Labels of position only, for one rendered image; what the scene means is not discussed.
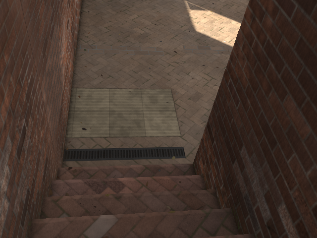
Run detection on stairs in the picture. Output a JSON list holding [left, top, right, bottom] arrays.
[[29, 164, 255, 238]]

